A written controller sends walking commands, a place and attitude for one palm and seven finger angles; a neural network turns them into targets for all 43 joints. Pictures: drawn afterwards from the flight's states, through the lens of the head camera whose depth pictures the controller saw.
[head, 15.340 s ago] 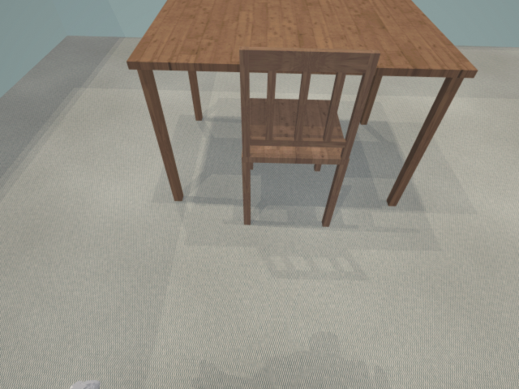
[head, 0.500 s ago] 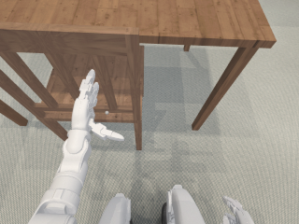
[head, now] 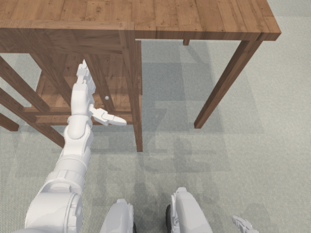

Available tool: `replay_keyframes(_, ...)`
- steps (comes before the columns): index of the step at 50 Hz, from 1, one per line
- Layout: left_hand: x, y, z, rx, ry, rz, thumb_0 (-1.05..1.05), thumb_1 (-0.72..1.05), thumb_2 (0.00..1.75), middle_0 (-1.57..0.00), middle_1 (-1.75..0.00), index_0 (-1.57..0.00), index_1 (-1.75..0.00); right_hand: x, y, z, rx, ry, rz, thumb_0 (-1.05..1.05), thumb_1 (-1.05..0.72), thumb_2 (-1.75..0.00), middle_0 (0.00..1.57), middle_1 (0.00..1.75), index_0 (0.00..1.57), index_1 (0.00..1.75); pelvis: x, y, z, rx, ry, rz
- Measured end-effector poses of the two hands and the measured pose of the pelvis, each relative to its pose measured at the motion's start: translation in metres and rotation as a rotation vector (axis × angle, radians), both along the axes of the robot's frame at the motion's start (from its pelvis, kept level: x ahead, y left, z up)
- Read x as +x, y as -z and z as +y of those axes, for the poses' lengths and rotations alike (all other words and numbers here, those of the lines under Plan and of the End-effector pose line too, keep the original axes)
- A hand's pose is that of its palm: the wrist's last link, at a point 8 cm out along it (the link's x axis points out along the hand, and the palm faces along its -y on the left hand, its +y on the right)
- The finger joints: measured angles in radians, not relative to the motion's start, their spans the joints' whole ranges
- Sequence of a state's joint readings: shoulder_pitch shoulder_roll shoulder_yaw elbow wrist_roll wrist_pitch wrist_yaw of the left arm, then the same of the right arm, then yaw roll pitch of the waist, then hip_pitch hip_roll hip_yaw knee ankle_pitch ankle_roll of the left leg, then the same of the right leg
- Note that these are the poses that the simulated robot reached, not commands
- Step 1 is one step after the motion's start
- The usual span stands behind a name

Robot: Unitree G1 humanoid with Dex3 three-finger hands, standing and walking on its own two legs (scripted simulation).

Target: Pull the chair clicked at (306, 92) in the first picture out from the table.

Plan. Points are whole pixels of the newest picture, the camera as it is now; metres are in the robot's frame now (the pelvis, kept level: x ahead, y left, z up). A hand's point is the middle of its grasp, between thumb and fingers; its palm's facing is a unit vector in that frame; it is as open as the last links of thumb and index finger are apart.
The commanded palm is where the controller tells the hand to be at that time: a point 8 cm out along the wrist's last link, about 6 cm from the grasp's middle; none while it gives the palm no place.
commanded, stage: push the fingers through the gap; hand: left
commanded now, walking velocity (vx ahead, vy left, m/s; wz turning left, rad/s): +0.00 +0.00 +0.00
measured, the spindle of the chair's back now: (61, 86) +0.50 +0.23 +0.00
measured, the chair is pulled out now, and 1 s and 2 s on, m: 0.00 0.00 0.02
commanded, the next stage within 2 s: hook a spindle and tug to test in 0.52 s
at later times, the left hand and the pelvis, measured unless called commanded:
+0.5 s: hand (110, 94) +0.46 +0.09 +0.02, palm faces -0.03 -1.00 -0.05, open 17.0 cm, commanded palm +0.44 +0.15 +0.03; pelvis +0.00 +0.00 +0.00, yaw +0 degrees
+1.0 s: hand (109, 93) +0.46 +0.10 +0.02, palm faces -0.01 -1.00 -0.03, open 15.4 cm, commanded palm +0.43 +0.14 +0.03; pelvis +0.00 +0.00 +0.00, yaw +0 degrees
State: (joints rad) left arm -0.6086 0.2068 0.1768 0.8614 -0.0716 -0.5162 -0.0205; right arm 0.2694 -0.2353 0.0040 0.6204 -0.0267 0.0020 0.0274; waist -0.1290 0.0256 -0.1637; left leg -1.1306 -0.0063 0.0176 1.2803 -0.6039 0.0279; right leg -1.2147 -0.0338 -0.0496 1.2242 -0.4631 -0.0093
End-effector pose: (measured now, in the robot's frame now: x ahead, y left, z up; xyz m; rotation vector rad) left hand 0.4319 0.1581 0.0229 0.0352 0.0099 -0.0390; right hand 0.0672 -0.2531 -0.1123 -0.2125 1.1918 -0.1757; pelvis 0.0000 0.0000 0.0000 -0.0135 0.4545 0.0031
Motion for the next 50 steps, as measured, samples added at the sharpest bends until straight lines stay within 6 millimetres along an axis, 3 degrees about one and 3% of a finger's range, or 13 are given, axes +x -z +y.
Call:
replay_keyframes(15, 0.011, -0.002, -0.009, 0.004, -0.001, -0.001, -0.02, -0.5, 0.3, -0.06, -0.08, -0.06, -0.08, -0.016, 0.0, -0.002, 0.009, 0.025, 0.049, 0.01, -0.9, -0.89, 0.2, 0.3, 0.2, 0.3, 0.0, -0.001, -0.001, 0.003, 0.009, 0.006)
replay_keyframes(35, 0.01, -0.003, -0.009, 0.005, -0.011, -0.012, -0.02, -0.5, 0.3, -0.07, -0.1, -0.06, -0.1, -0.01, 0.001, -0.007, 0.006, 0.016, 0.037, 0.01, -0.9, -0.89, 0.2, 0.3, 0.2, 0.3, -0.002, 0.0, -0.005, 0.005, 0.005, 0.006)
replay_keyframes(41, 0.006, -0.004, -0.008, 0.004, -0.019, -0.01, -0.02, -0.5, 0.3, -0.12, -0.25, -0.09, -0.25, -0.007, 0.0, -0.007, 0.007, 0.01, 0.03, 0.01, -0.9, -0.89, 0.2, 0.3, 0.2, 0.3, -0.002, -0.001, -0.005, 0.005, 0.004, 0.002)
replay_keyframes(50, 0.008, -0.004, -0.006, 0.0, -0.033, -0.012, -0.02, -0.48, 0.31, -0.25, -0.67, -0.19, -0.67, -0.008, 0.002, -0.006, 0.008, 0.007, 0.041, 0.01, -0.9, -0.89, 0.2, 0.3, 0.2, 0.3, -0.002, 0.0, -0.004, 0.002, -0.002, 0.005)
